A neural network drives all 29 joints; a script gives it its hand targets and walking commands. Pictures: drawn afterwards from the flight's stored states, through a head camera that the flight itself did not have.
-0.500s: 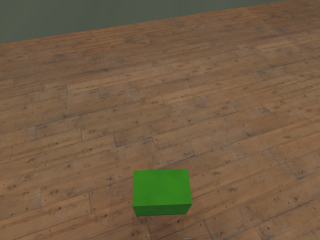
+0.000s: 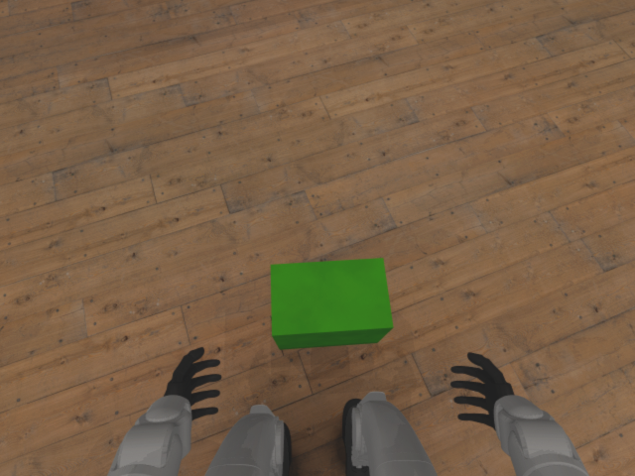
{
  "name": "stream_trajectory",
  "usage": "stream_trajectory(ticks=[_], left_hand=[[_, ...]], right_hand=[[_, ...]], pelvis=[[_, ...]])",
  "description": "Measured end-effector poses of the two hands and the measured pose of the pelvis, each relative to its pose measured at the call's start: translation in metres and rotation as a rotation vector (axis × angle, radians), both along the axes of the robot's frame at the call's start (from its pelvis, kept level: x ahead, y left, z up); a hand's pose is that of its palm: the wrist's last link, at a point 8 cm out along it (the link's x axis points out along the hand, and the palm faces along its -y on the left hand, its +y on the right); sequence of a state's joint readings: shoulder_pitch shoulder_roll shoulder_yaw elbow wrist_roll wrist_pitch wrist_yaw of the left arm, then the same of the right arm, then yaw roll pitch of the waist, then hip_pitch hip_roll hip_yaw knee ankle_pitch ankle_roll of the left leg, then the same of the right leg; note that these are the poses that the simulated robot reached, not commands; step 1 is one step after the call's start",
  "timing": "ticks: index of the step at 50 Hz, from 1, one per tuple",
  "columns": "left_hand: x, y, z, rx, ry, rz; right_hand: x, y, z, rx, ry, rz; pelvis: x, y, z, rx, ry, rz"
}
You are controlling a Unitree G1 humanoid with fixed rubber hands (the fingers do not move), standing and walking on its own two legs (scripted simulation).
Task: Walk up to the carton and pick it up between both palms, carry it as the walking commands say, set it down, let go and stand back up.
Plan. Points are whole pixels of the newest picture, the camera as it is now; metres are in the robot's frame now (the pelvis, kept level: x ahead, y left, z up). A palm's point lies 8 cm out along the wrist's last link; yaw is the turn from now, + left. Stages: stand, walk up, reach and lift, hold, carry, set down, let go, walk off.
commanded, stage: reach and lift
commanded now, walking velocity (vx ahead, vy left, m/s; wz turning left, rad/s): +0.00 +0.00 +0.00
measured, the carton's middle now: (328, 306) +0.44 -0.03 -0.60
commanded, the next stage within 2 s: none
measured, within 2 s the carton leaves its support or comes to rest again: neither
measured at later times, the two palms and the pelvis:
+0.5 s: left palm (198, 317) +0.31 +0.18 -0.15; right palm (475, 302) +0.34 -0.24 -0.15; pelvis -0.05 -0.01 -0.04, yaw +2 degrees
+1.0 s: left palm (210, 248) +0.44 +0.19 -0.18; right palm (465, 237) +0.46 -0.25 -0.17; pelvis -0.02 -0.02 -0.07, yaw +4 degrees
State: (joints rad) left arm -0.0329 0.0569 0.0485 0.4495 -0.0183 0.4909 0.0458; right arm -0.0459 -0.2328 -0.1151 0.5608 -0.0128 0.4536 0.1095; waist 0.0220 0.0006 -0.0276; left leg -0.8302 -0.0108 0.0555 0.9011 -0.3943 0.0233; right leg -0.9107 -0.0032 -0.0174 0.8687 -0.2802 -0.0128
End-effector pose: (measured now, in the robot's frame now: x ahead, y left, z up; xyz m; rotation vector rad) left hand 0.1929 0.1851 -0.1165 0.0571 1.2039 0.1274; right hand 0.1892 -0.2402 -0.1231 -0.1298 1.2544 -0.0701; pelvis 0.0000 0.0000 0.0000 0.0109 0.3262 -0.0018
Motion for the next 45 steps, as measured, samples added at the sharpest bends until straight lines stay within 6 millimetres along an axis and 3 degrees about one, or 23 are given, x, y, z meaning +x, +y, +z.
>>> stream_trajectory(ticks=[10,20,36,45], left_hand=[[0.027,0.005,-0.009,0.023,-0.080,0.003],[0.088,0.002,-0.020,0.047,-0.198,0.014],[0.190,-0.001,-0.049,0.043,-0.408,0.030],[0.234,0.000,-0.060,0.031,-0.500,0.036]], right_hand=[[0.042,-0.004,-0.008,0.013,-0.121,0.017],[0.114,0.004,-0.022,0.038,-0.244,0.021],[0.214,-0.018,-0.038,0.021,-0.448,-0.010],[0.260,-0.014,-0.045,0.030,-0.551,-0.007]], pelvis=[[-0.033,0.002,-0.019,0.010,-0.041,0.004],[-0.049,-0.005,-0.037,0.015,0.032,0.020],[-0.031,-0.022,-0.054,0.016,0.300,0.034],[-0.022,-0.023,-0.062,0.012,0.412,0.042]])
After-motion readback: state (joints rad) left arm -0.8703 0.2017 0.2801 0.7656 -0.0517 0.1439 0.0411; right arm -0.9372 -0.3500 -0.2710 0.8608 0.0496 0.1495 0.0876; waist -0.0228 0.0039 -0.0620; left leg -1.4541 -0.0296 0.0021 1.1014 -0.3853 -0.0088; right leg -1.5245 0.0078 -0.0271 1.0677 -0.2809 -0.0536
